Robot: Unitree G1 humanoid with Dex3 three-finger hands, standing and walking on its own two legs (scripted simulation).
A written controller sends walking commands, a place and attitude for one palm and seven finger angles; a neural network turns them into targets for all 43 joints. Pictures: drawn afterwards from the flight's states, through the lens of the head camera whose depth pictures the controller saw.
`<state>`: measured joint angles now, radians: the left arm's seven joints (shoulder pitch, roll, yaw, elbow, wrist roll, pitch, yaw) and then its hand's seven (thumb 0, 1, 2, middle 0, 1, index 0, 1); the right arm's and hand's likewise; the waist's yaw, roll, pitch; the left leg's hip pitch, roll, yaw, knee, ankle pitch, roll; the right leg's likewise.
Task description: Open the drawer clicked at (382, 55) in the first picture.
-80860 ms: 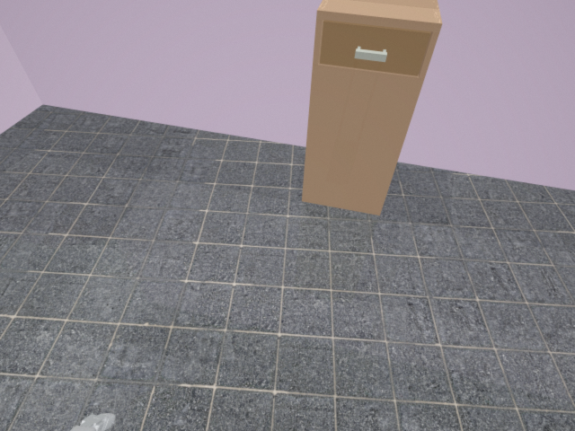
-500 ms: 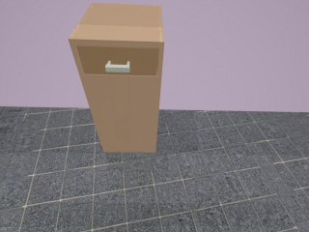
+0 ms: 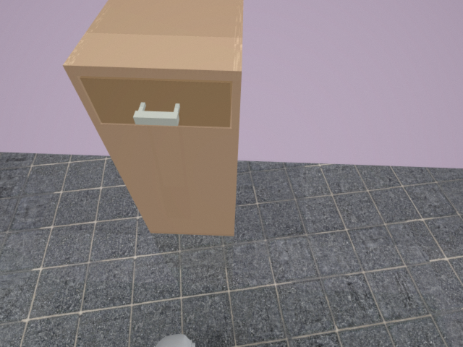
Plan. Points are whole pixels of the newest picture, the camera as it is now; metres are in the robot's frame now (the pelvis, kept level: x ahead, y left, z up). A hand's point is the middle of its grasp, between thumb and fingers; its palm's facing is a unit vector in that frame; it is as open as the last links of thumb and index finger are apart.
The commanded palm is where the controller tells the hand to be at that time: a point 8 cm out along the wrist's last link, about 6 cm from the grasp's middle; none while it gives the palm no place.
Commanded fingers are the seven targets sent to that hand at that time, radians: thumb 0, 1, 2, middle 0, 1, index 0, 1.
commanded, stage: come to a stop and stand still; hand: left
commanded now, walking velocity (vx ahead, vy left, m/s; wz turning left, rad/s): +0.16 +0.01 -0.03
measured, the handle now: (158, 112) +0.62 +0.19 +0.01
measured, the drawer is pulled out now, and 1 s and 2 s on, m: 0.00 0.00 0.00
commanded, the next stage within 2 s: look again from close up in 1.10 s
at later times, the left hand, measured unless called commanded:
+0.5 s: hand out of the picture +0.13 +0.19 -0.16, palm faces -0.01 -0.95 -0.32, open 7.4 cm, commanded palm none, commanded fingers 0.00 0.90 0.90 -0.20 -0.30 -0.20 -0.30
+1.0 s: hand (153, 322) +0.19 +0.16 -0.16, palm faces -0.06 -0.97 -0.25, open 7.4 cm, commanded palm none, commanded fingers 0.00 0.90 0.90 -0.20 -0.30 -0.20 -0.30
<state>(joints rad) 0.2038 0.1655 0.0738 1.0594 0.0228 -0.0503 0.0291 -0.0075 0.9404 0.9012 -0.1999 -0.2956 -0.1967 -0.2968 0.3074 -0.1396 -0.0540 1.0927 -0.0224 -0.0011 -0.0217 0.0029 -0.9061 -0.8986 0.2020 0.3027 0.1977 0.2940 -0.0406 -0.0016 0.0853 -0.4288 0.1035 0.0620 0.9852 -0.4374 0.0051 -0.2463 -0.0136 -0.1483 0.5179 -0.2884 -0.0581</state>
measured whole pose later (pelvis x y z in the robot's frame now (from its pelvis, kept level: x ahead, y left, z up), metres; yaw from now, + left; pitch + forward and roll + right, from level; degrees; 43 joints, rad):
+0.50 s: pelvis +0.10 -0.02 +0.01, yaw -4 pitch +2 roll +4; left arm 0.22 0.20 0.07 0.99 0.03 0.02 0.04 0.00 0.90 0.90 -0.20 -0.30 -0.20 -0.30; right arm 0.08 -0.20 -0.06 0.99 -0.01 0.08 -0.04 0.00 -0.90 -0.90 0.21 0.30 0.20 0.29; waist 0.03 -0.02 0.13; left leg -0.41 0.00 0.04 0.92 -0.48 -0.02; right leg -0.14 -0.04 -0.05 0.49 -0.39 -0.05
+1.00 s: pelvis +0.12 -0.02 +0.00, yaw -3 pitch +0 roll +1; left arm 0.21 0.17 0.01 1.02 0.01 0.00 0.04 0.00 0.90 0.90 -0.20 -0.30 -0.20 -0.30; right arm 0.22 -0.18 -0.02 1.05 -0.01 0.03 -0.02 0.00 -0.91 -0.90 0.21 0.30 0.20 0.29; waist -0.02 0.03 0.05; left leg -0.22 0.03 0.04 0.51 -0.28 -0.02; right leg -0.18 0.01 0.00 0.53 -0.35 -0.02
